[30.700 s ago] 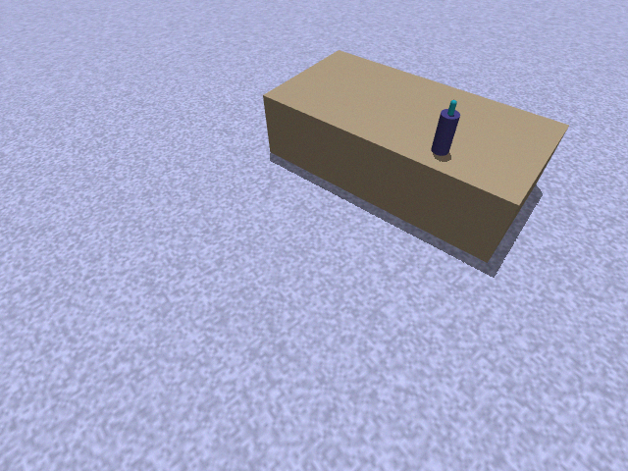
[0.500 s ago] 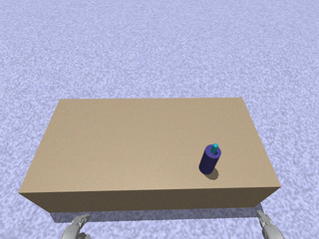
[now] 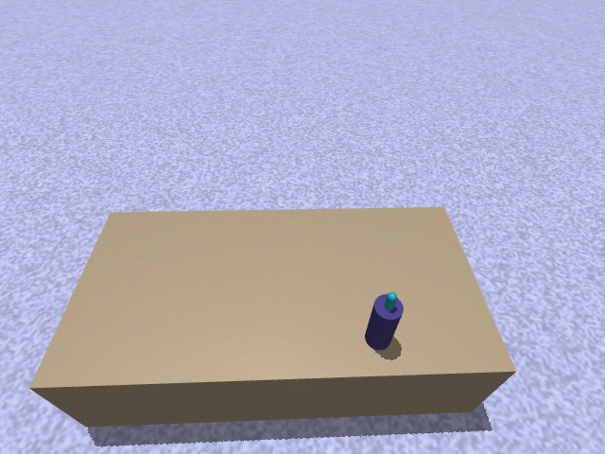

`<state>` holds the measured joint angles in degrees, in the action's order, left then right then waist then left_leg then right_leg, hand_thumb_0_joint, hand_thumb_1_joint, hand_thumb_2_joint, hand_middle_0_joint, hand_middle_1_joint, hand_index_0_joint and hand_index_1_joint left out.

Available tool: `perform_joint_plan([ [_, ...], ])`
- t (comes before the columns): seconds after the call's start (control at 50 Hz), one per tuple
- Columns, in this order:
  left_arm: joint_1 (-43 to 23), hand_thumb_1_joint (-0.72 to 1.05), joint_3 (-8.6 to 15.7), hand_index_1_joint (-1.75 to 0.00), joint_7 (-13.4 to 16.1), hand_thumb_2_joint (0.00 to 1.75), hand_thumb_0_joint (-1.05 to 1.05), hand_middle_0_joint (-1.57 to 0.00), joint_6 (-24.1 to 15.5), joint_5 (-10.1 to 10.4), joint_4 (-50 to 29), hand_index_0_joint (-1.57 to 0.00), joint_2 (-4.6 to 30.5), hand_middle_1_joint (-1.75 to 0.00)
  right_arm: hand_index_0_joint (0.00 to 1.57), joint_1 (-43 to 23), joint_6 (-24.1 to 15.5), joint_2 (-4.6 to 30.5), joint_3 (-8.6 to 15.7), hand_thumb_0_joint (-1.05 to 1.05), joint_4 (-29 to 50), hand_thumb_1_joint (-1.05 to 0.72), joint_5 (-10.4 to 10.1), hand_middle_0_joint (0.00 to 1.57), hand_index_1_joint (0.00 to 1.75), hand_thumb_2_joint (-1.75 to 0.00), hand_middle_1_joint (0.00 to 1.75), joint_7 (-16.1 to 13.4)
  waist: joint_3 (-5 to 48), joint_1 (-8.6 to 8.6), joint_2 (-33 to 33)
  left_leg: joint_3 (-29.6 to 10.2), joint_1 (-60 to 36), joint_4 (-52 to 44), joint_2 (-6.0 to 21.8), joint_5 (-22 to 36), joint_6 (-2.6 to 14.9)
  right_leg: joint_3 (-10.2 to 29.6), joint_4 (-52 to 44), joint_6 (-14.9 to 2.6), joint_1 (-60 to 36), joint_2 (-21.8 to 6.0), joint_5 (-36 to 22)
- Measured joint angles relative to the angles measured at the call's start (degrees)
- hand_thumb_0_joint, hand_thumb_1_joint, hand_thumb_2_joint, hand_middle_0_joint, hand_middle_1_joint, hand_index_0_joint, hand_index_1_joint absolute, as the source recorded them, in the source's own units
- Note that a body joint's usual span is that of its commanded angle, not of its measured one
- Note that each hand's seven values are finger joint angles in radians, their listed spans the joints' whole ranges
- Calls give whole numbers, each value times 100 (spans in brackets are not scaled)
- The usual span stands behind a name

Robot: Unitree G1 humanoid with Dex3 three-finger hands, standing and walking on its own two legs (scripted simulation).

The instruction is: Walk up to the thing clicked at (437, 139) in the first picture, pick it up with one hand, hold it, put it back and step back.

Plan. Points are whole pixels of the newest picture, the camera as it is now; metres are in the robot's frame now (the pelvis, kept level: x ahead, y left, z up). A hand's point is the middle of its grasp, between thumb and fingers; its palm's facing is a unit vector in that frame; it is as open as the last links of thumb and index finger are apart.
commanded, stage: home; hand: right
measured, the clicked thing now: (384, 318) +0.50 -0.18 -0.34
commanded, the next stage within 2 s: stand in 0.82 s
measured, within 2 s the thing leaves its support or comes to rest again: neither
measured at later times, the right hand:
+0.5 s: hand out of the picture +0.03 -0.24 -0.15, palm faces -0.04 +0.93 -0.37, open 17.1 cm
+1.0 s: hand out of the picture +0.08 -0.22 -0.15, palm faces -0.03 +0.93 -0.37, open 17.1 cm
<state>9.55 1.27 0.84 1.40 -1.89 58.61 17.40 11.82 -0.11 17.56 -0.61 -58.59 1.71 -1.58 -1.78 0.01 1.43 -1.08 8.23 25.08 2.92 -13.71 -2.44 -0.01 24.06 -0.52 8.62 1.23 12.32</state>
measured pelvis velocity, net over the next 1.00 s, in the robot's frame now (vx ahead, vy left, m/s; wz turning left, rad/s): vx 0.00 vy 0.03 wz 0.00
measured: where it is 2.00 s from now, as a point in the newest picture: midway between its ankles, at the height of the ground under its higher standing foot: outside the picture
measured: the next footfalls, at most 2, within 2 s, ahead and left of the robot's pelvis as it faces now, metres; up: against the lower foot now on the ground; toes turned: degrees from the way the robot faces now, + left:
none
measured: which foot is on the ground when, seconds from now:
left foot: down 0.00-1.00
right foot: down 0.00-1.00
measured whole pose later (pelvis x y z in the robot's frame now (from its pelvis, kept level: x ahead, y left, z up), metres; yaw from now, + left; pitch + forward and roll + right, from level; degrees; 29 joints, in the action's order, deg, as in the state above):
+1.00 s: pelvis +0.00 +0.03 +0.01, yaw +0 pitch -3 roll +0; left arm 6.3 0.6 0.5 0.4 -1.1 65.1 19.2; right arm 6.8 -0.7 18.8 -0.6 -64.5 0.9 -0.8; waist -2.7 0.4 1.6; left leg 0.0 5.7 19.4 0.4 -11.1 -0.2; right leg 1.0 18.4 1.7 6.1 -1.3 9.6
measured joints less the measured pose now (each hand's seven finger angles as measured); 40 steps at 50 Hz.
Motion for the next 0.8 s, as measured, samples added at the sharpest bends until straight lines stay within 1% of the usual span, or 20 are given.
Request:
perform_joint_plan([
  [0.16,-71,90,17,-30,-6,90,0,-20,-23,14,302,-20,88,-30,6,-83,29,33,-11,-1,-304,51,-9,6,6,-8,6,20,-48,15,7,4,-76,-173,37,138,-2,4,-302,-4,-131,36,-211],
  [0.34,-91,90,5,-30,-29,90,0,-20,-27,25,508,-20,152,-30,6,-121,28,85,-15,-1,-485,49,-14,6,6,-9,6,40,-55,33,33,36,-65,-250,-8,216,45,37,-418,46,-134,-9,-313],
  [0.58,-67,90,-39,-30,-44,90,0,-20,-48,54,654,-20,182,-30,6,-170,0,71,-24,-1,-582,47,-36,6,6,-9,6,74,-86,28,47,104,-37,-310,-122,206,145,103,-428,141,-71,-123,-289],
  [0.8,-257,90,-77,-30,-32,90,0,-20,-79,84,655,-20,169,-30,6,-382,-46,53,-41,-1,-602,48,-62,6,6,-9,6,70,-48,38,43,119,-195,-462,-216,225,206,115,-511,204,-204,-218,-264],
])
